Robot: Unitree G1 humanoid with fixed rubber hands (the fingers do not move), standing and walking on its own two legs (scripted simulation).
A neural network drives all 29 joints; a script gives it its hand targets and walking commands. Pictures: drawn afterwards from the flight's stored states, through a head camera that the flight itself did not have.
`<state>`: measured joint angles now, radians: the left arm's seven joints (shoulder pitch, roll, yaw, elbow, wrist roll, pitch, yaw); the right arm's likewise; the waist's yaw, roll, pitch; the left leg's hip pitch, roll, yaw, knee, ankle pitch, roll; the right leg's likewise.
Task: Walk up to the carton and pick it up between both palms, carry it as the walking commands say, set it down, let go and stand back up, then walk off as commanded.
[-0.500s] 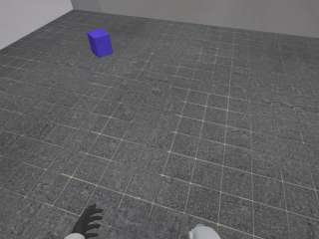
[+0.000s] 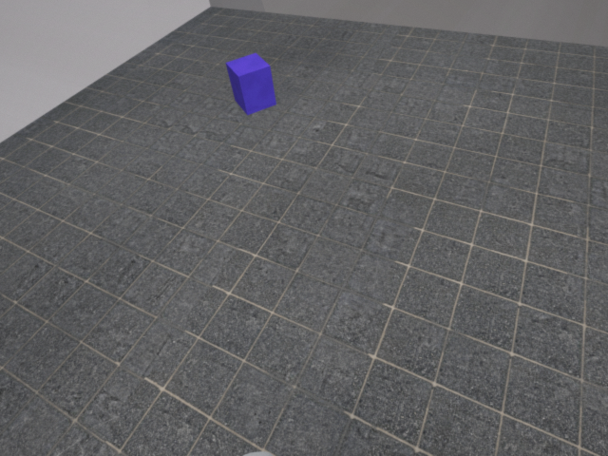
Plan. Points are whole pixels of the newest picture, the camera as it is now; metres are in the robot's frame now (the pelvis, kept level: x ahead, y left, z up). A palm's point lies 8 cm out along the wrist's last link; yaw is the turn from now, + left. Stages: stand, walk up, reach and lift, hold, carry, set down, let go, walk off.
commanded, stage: walk up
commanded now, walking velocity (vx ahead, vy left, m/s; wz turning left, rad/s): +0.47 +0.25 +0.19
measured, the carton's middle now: (251, 84) +2.22 +0.29 -0.65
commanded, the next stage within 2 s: none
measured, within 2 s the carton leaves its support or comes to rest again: neither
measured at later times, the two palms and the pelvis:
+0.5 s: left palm (113, 379) +0.30 +0.36 -0.14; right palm (395, 356) +0.30 -0.12 -0.14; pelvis +0.26 +0.11 +0.00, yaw +3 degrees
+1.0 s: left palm (163, 238) +0.59 +0.32 -0.12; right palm (383, 250) +0.51 -0.15 -0.15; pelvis +0.54 +0.09 +0.00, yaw +3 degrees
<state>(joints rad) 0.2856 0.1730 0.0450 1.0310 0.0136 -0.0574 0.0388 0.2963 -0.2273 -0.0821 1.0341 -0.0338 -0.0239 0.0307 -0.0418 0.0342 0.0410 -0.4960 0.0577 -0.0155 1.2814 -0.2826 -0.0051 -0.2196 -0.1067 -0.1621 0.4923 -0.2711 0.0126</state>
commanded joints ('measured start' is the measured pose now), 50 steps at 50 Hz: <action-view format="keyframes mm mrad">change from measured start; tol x32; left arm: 1 88 123 33 -19 -4 -24 -16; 35 -343 71 23 -205 7 35 -68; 43 297 355 94 -26 17 -1 -3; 50 42 133 29 -29 -9 -21 -29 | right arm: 1 30 74 31 -54 14 34 35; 9 -263 -20 37 -127 -2 12 69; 16 290 -300 -48 15 3 -41 -17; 50 86 51 19 1 5 -4 6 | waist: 1 2 -236 109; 11 43 -186 30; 15 -128 306 -220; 34 -35 20 122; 43 185 -370 -372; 50 23 -127 63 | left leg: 1 -62 44 16 -138 160 -2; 10 96 -3 152 -698 232 11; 15 756 270 -256 -888 154 176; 32 374 191 -136 -1183 73 172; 40 413 119 27 -765 757 132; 43 -163 -44 7 -46 -269 31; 50 -113 75 6 -136 124 14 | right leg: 1 -109 -224 119 -294 249 -50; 12 127 -210 -19 -60 570 -21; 14 -82 -131 -34 354 346 11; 15 -306 -13 -15 673 -310 42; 19 -431 -84 165 826 -127 1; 38 -271 20 29 134 15 9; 41 284 36 39 -14 116 -41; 43 664 -452 702 -158 341 -180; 50 32 -210 191 -307 219 -67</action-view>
